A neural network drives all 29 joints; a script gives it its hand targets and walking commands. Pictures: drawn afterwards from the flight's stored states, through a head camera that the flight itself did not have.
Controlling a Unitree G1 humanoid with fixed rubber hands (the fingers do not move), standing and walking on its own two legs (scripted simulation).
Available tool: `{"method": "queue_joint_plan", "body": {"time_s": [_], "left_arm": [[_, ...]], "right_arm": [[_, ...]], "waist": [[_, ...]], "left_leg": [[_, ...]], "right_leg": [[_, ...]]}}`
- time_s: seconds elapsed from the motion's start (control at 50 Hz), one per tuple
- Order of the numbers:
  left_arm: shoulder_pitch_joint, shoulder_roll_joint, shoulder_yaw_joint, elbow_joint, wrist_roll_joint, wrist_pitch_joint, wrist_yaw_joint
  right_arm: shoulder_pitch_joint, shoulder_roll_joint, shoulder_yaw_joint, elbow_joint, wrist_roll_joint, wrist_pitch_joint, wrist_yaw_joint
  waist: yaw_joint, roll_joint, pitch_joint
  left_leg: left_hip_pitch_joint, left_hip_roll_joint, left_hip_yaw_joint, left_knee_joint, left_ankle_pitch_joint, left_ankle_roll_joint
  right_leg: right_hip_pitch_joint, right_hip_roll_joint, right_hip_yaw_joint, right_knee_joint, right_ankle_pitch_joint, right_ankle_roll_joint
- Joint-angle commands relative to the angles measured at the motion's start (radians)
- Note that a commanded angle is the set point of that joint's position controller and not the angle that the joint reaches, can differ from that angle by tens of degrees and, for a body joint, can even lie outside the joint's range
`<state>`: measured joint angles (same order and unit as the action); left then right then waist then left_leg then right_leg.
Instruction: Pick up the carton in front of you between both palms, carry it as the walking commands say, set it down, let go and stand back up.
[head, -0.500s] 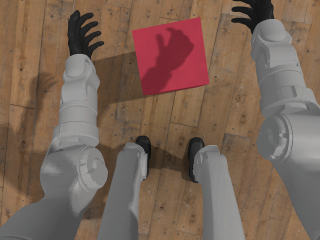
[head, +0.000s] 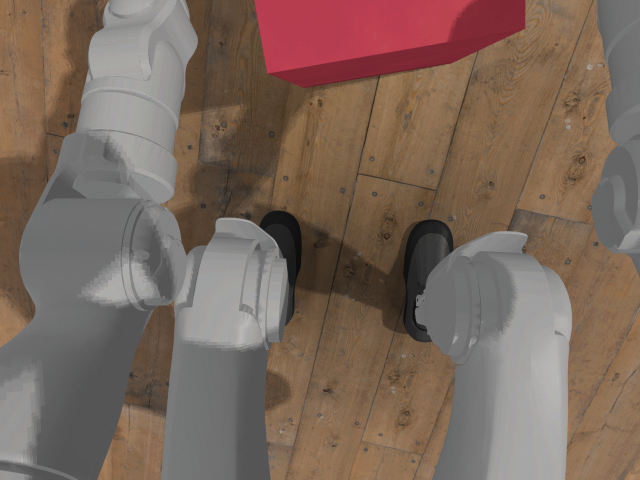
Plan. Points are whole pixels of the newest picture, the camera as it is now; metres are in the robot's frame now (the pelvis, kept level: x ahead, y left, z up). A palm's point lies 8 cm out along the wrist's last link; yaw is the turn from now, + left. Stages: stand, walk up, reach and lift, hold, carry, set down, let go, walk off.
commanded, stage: reach and lift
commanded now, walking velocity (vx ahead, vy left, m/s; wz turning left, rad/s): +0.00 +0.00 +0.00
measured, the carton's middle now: out of the picture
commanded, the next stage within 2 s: none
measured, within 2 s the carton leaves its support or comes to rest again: leaves its support in 0.94 s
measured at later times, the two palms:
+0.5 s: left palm out of the picture +0.54 +0.15 -0.20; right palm out of the picture +0.58 -0.19 -0.20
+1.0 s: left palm out of the picture +0.56 +0.13 -0.18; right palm out of the picture +0.58 -0.17 -0.19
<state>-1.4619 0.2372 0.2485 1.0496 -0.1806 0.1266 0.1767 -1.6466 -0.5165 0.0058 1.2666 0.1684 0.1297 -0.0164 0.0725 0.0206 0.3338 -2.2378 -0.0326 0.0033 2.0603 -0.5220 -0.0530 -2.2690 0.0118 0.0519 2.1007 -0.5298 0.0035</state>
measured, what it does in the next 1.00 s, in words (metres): stands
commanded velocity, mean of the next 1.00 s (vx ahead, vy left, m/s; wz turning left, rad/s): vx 0.00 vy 0.00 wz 0.00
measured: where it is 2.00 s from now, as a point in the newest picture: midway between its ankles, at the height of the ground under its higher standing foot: (347, 294)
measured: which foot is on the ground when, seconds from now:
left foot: down 0.00-1.00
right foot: down 0.00-1.00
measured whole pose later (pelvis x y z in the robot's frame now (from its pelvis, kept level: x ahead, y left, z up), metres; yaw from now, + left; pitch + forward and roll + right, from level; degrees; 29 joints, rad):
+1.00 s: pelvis +0.01 -0.01 -0.03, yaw +0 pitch +38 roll +4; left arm -1.43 0.16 0.37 0.93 -0.08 0.23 0.17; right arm -1.52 -0.36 -0.04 1.06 0.06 0.23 -0.05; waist 0.04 0.05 0.32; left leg -2.28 -0.06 -0.02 2.20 -0.59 -0.08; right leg -2.31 0.01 0.04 2.25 -0.60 -0.02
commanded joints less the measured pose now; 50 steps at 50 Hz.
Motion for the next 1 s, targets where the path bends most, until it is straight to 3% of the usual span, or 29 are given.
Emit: {"method": "queue_joint_plan", "body": {"time_s": [0.0, 0.14, 0.24, 0.4, 0.56, 0.6, 0.62, 0.64, 0.68, 0.72, 0.78, 0.86, 0.98], "left_arm": [[-0.274, 0.133, 0.008, -0.05, 0.007, -0.041, -0.006], [-0.334, 0.155, -0.049, -0.078, -0.055, -0.079, 0.011], [-0.241, 0.112, -0.073, -0.066, -0.081, -0.086, 0.02], [-0.201, 0.098, -0.006, -0.036, -0.011, -0.088, 0.008], [-0.309, -0.01, -0.053, -0.053, -0.03, -0.082, -0.007], [-0.318, -0.038, -0.038, -0.042, -0.009, -0.079, -0.007], [-0.321, -0.074, -0.031, -0.042, 0.005, -0.076, -0.01], [-0.398, -0.241, -0.078, -0.077, -0.001, -0.07, -0.042], [-0.507, -0.54, -0.109, -0.083, 0.032, -0.045, -0.122], [-0.573, -0.743, -0.107, -0.111, 0.081, -0.006, -0.202], [-0.574, -0.885, -0.107, -0.147, 0.096, 0.036, -0.28], [-0.573, -1.006, -0.147, -0.216, 0.053, 0.061, -0.308], [-0.56, -1.138, -0.275, -0.367, -0.03, 0.097, -0.299]], "right_arm": [[-0.318, -0.124, -0.003, -0.058, 0.003, -0.037, -0.002], [-0.399, -0.147, 0.067, -0.135, 0.069, -0.071, -0.023], [-0.325, -0.112, 0.091, -0.134, 0.082, -0.079, -0.025], [-0.259, -0.052, 0.057, -0.07, 0.037, -0.068, -0.015], [-0.361, 0.051, 0.107, -0.09, 0.055, -0.065, -0.01], [-0.368, 0.082, 0.093, -0.084, 0.029, -0.061, -0.009], [-0.376, 0.126, 0.095, -0.086, 0.022, -0.058, -0.002], [-0.432, 0.314, 0.135, -0.103, 0.029, -0.05, 0.028], [-0.488, 0.625, 0.162, -0.095, 0.002, -0.031, 0.106], [-0.45, 0.849, 0.117, -0.107, -0.052, 0.001, 0.181], [-0.38, 1.014, 0.072, -0.157, -0.081, 0.038, 0.25], [-0.369, 1.107, 0.091, -0.262, -0.059, 0.056, 0.274], [-0.44, 1.249, 0.23, -0.561, 0.02, 0.075, 0.242]], "waist": [[0.017, -0.102, -1.142], [0.015, -0.116, -1.275], [0.004, -0.132, -1.313], [0.021, -0.125, -1.113], [-0.001, -0.119, -1.115], [-0.006, -0.113, -1.104], [-0.002, -0.111, -1.096], [-0.004, -0.12, -1.091], [-0.005, -0.122, -1.034], [-0.015, -0.125, -0.978], [-0.031, -0.121, -0.966], [-0.038, -0.084, -1.099], [-0.039, -0.152, -1.625]], "left_leg": [[0.574, 0.005, 0.068, -0.091, 0.216, -0.012], [0.629, -0.006, 0.081, -0.016, 0.363, -0.006], [0.647, -0.023, 0.084, 0.01, 0.43, -0.006], [0.52, -0.025, 0.083, -0.016, 0.313, -0.007], [0.568, -0.044, 0.08, -0.027, 0.274, -0.002], [0.586, -0.052, 0.081, -0.028, 0.265, -0.004], [0.602, -0.057, 0.083, -0.03, 0.265, -0.002], [0.593, -0.068, 0.083, -0.03, 0.264, 0.004], [0.557, -0.084, 0.083, -0.015, 0.241, 0.003], [0.519, -0.098, 0.089, -0.007, 0.21, 0.002], [0.475, -0.105, 0.101, 0.012, 0.217, 0.015], [0.492, -0.11, 0.112, 0.025, 0.299, 0.02], [0.577, -0.118, 0.124, 0.013, 0.492, 0.008]], "right_leg": [[0.6, -0.015, -0.023, -0.134, 0.158, 0.007], [0.695, -0.01, -0.025, -0.04, 0.315, 0.008], [0.743, -0.007, -0.028, -0.02, 0.405, 0.008], [0.619, -0.004, -0.015, -0.057, 0.287, 0.007], [0.624, 0.005, -0.019, -0.08, 0.228, 0.003], [0.631, 0.013, -0.024, -0.083, 0.213, 0.003], [0.633, 0.02, -0.028, -0.084, 0.208, 0.003], [0.63, 0.031, -0.03, -0.086, 0.211, -0.001], [0.601, 0.049, -0.031, -0.073, 0.2, -0.008], [0.584, 0.064, -0.045, -0.065, 0.189, -0.018], [0.533, 0.076, -0.067, -0.054, 0.208, -0.022], [0.556, 0.082, -0.071, -0.041, 0.287, -0.024], [0.915, 0.088, -0.079, -0.033, 0.595, -0.002]]}}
